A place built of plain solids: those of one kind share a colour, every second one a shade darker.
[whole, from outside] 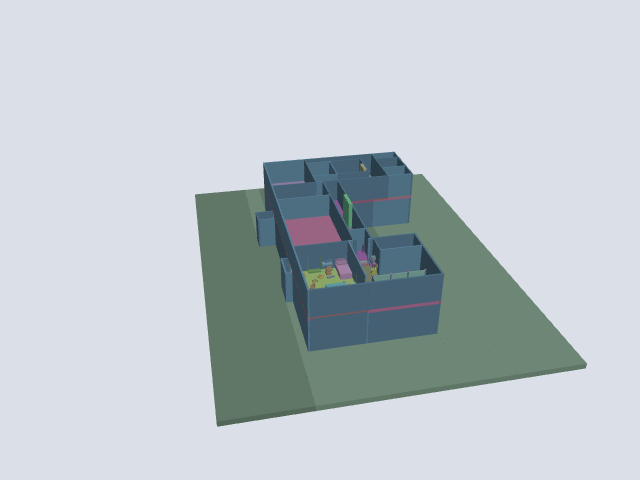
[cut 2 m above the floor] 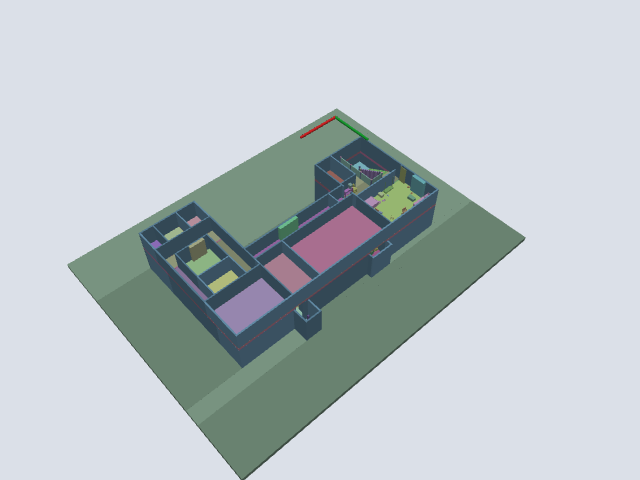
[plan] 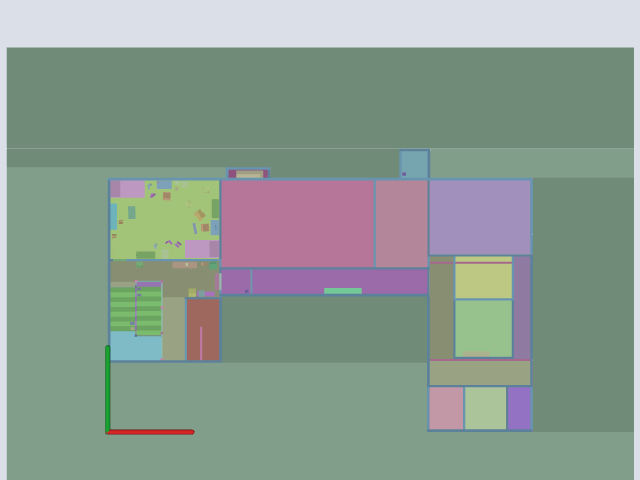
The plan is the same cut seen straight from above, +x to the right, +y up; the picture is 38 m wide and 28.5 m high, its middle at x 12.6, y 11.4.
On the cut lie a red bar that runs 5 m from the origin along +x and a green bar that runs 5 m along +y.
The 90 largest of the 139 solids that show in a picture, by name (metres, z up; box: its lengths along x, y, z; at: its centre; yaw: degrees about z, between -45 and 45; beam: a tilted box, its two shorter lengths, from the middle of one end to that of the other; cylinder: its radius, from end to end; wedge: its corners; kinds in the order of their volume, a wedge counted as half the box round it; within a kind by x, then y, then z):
{
 "under_1": {"box": [6.0, 10.99, 0.5], "at": [-3.0, 9.6, -0.33]},
 "under_2": {"box": [13.01, 0.63, 0.5], "at": [0.5, 15.41, -0.33]},
 "under_3": {"box": [23.3, 1.1, 0.5], "at": [5.65, 16.28, -0.33]},
 "under_4": {"box": [24.95, 4.11, 0.5], "at": [6.47, 2.05, -0.33]},
 "under_5": {"box": [37.24, 6.0, 0.5], "at": [12.62, -3.0, -0.33]},
 "under_6": {"box": [37.24, 6.0, 0.5], "at": [12.62, 19.83, -0.33]},
 "under_7": {"box": [12.17, 3.94, 0.5], "at": [12.87, 6.08, -0.33]},
 "under_8": {"box": [7.65, 0.63, 0.5], "at": [13.48, 15.41, -0.33]},
 "under_9": {"box": [12.1, 1.73, 0.5], "at": [25.19, 15.96, -0.33]},
 "under_10": {"box": [6.0, 15.1, 0.5], "at": [28.24, 7.55, -0.33]},
 "wall_1": {"box": [0.16, 5.87, 6.15], "at": [0.08, 7.2, 2.77]},
 "wall_2": {"box": [0.16, 4.67, 6.15], "at": [0.08, 12.6, 2.77]},
 "wall_3": {"box": [6.75, 0.13, 3.29], "at": [3.38, 10.2, 1.35]},
 "wall_4": {"box": [6.78, 0.16, 6.15], "at": [3.39, 4.19, 2.77]},
 "wall_5": {"box": [7.17, 0.16, 3.29], "at": [3.58, 15.02, 1.35]},
 "wall_6": {"box": [5.64, 0.13, 2.56], "at": [3.93, 10.2, 4.57]},
 "wall_7": {"box": [0.13, 3.61, 2.56], "at": [4.63, 6.07, 4.57]},
 "wall_8": {"box": [0.13, 4.67, 6.15], "at": [6.68, 12.6, 2.77]},
 "wall_9": {"box": [0.16, 1.99, 3.29], "at": [6.7, 5.26, 1.35]},
 "wall_10": {"box": [0.16, 3.61, 2.56], "at": [6.7, 6.07, 4.57]},
 "wall_11": {"box": [2.65, 0.16, 3.29], "at": [8.33, 15.65, 1.35]},
 "wall_12": {"box": [25.24, 0.16, 2.56], "at": [12.62, 15.02, 4.57]},
 "wall_13": {"box": [12.49, 0.16, 6.15], "at": [12.87, 8.13, 2.77]},
 "wall_14": {"box": [12.49, 0.13, 2.56], "at": [12.87, 9.71, 4.57]},
 "wall_15": {"box": [8.54, 0.13, 3.29], "at": [13.76, 15.0, 1.35]},
 "wall_16": {"box": [0.13, 5.16, 2.56], "at": [15.85, 12.36, 4.57]},
 "wall_17": {"box": [1.84, 0.16, 3.29], "at": [18.22, 16.75, 1.35]},
 "wall_18": {"box": [0.16, 2.5, 2.56], "at": [19.03, 1.41, 4.57]},
 "wall_19": {"box": [0.16, 4.05, 3.29], "at": [19.03, 2.19, 1.35]},
 "wall_20": {"box": [0.16, 5.26, 2.56], "at": [19.03, 5.42, 4.57]},
 "wall_21": {"box": [0.16, 3.71, 3.29], "at": [19.03, 6.19, 1.35]},
 "wall_22": {"box": [0.13, 4.39, 2.56], "at": [19.05, 12.74, 4.57]},
 "wall_23": {"box": [0.13, 3.34, 2.56], "at": [20.57, 6.14, 4.57]},
 "wall_24": {"box": [0.13, 2.5, 2.56], "at": [21.16, 1.41, 4.57]},
 "wall_25": {"box": [6.29, 0.16, 6.15], "at": [22.09, 0.08, 2.77]},
 "wall_26": {"box": [6.29, 0.13, 2.56], "at": [22.09, 2.73, 4.57]},
 "wall_27": {"box": [6.26, 0.13, 2.56], "at": [22.11, 10.48, 4.57]},
 "wall_28": {"box": [3.61, 0.13, 2.56], "at": [22.32, 4.41, 4.57]},
 "wall_29": {"box": [3.61, 0.13, 2.56], "at": [22.32, 7.87, 4.57]},
 "wall_30": {"box": [0.13, 3.34, 2.56], "at": [24.05, 6.14, 4.57]},
 "wall_31": {"box": [0.16, 2.5, 2.56], "at": [25.16, 1.41, 4.57]},
 "wall_32": {"box": [0.16, 4.05, 3.29], "at": [25.16, 2.19, 1.35]},
 "wall_33": {"box": [0.16, 7.63, 2.56], "at": [25.16, 6.6, 4.57]},
 "wall_34": {"box": [0.16, 7.36, 3.29], "at": [25.16, 8.02, 1.35]},
 "wall_35": {"box": [0.16, 4.39, 2.56], "at": [25.16, 12.74, 4.57]},
 "wall_36": {"box": [0.16, 3.11, 3.29], "at": [25.16, 13.38, 1.35]},
 "stair_1": {"box": [1.45, 2.62, 2.18], "at": [0.89, 7.29, 0.79]},
 "stair_2": {"box": [1.45, 2.33, 2.34], "at": [0.89, 7.44, 0.87]},
 "stair_3": {"box": [1.45, 2.05, 2.49], "at": [0.89, 7.58, 0.95]},
 "stair_4": {"box": [1.45, 1.76, 2.65], "at": [0.89, 7.73, 1.03]},
 "stair_5": {"box": [1.45, 1.47, 2.81], "at": [0.89, 7.87, 1.1]},
 "stair_6": {"box": [1.45, 1.18, 2.96], "at": [0.89, 8.02, 1.18]},
 "stair_7": {"box": [1.45, 0.89, 3.12], "at": [0.89, 8.16, 1.26]},
 "stair_8": {"box": [1.45, 0.6, 3.28], "at": [0.89, 8.3, 1.34]},
 "stair_9": {"box": [1.45, 0.31, 3.43], "at": [0.89, 8.45, 1.42]},
 "stair_10": {"box": [1.45, 0.31, 1.87], "at": [2.44, 5.87, 0.63]},
 "stair_11": {"box": [1.45, 0.6, 1.71], "at": [2.44, 6.02, 0.56]},
 "stair_12": {"box": [1.45, 0.89, 1.55], "at": [2.44, 6.16, 0.48]},
 "stair_13": {"box": [1.45, 1.18, 1.4], "at": [2.44, 6.31, 0.4]},
 "stair_14": {"box": [1.45, 1.47, 1.24], "at": [2.44, 6.45, 0.32]},
 "stair_15": {"box": [1.45, 1.76, 1.08], "at": [2.44, 6.6, 0.24]},
 "stair_16": {"box": [1.45, 2.05, 0.93], "at": [2.44, 6.74, 0.16]},
 "stair_17": {"box": [1.45, 2.33, 0.77], "at": [2.44, 6.89, 0.09]},
 "stair_18": {"box": [1.45, 2.62, 0.61], "at": [2.44, 7.03, 0.01]},
 "stair_19": {"box": [1.45, 2.91, 0.46], "at": [2.44, 7.17, -0.07]},
 "upper_floor_great_1": {"box": [9.03, 5.16, 0.44], "at": [11.27, 12.36, 3.35]},
 "stair_landing_1": {"box": [1.45, 1.74, 2.02], "at": [0.88, 5.14, 0.71]},
 "stair_landing_2": {"box": [1.56, 1.45, 2.02], "at": [2.39, 4.99, 0.71]},
 "upper_floor_gallery_1": {"box": [1.72, 1.44, 0.44], "at": [7.61, 8.93, 3.35]},
 "upper_floor_gallery_2": {"box": [10.39, 1.44, 0.44], "at": [13.79, 8.93, 3.35]},
 "upper_floor_1": {"box": [3.07, 5.16, 0.44], "at": [17.45, 12.36, 3.35]},
 "floor_stair_hall_1": {"box": [6.46, 1.53, 0.63], "at": [3.39, 9.37, -0.32]},
 "upper_floor_landing_1": {"box": [6.46, 1.23, 0.16], "at": [3.39, 9.52, 3.21]},
 "upper_floor_landing_2": {"box": [1.4, 3.74, 0.16], "at": [3.87, 6.14, 3.21]},
 "upper_floor_landing_3": {"box": [1.4, 6.08, 0.16], "at": [19.81, 7.38, 3.21]},
 "upper_floor_landing_4": {"box": [5.97, 1.55, 0.16], "at": [22.09, 3.56, 3.21]},
 "upper_floor_dorm_1": {"box": [6.46, 4.67, 0.16], "at": [3.39, 12.6, 3.21]},
 "upper_floor_front_1": {"box": [5.97, 4.39, 0.16], "at": [22.09, 12.74, 3.21]},
 "fixture_breast_gallery_1": {"box": [2.23, 0.35, 2.61], "at": [13.97, 8.38, 4.82]},
 "upper_floor_linen_1": {"box": [3.35, 3.34, 0.16], "at": [22.32, 6.14, 3.21]},
 "child_bed_1": {"box": [2.06, 1.06, 0.4], "at": [1.17, 14.44, 3.67]},
 "child_bed_2": {"box": [2.06, 1.06, 0.4], "at": [5.61, 10.87, 3.67]},
 "fixture_breast_dorm_1": {"box": [0.39, 1.56, 2.61], "at": [0.36, 12.79, 4.54]},
 "floor_porch_1": {"box": [1.52, 1.6, 0.63], "at": [18.22, 15.87, -0.32]},
 "upper_floor_fbath_1": {"box": [3.35, 2.48, 0.16], "at": [22.32, 9.18, 3.21]},
 "fixture_breast_linen_1": {"box": [1.58, 0.32, 2.61], "at": [21.88, 4.63, 4.54]},
 "floor_dais_1": {"box": [2.33, 0.63, 0.83], "at": [8.33, 15.25, -0.22]},
 "upper_floor_bath_1": {"box": [1.92, 3.61, 0.16], "at": [5.66, 6.07, 3.21]},
 "upper_floor_washroom_1": {"box": [2.43, 2.5, 0.16], "at": [22.44, 1.41, 3.21]},
 "upper_floor_bay_1": {"box": [0.96, 6.08, 0.16], "at": [24.6, 7.38, 3.21]}
}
